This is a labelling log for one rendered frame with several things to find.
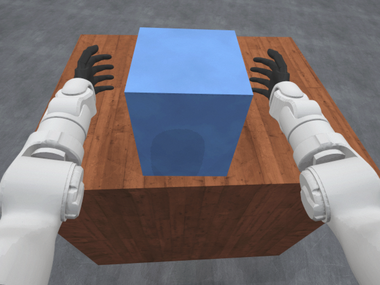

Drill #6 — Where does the pedestal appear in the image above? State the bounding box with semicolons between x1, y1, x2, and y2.
35;34;380;265

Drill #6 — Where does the robot left forearm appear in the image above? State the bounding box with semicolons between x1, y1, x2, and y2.
0;78;97;215

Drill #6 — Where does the robot right forearm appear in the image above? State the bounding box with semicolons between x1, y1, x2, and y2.
269;81;380;186

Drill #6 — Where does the carton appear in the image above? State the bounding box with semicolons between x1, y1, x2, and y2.
124;27;254;176

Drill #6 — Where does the right robot upper arm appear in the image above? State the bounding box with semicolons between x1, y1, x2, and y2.
299;157;380;285

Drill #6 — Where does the robot right hand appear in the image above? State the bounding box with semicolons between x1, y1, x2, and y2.
249;49;290;101

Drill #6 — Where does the left robot upper arm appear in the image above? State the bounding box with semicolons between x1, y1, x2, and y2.
0;156;84;285

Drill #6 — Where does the robot left hand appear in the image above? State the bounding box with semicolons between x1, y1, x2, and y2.
74;45;114;94

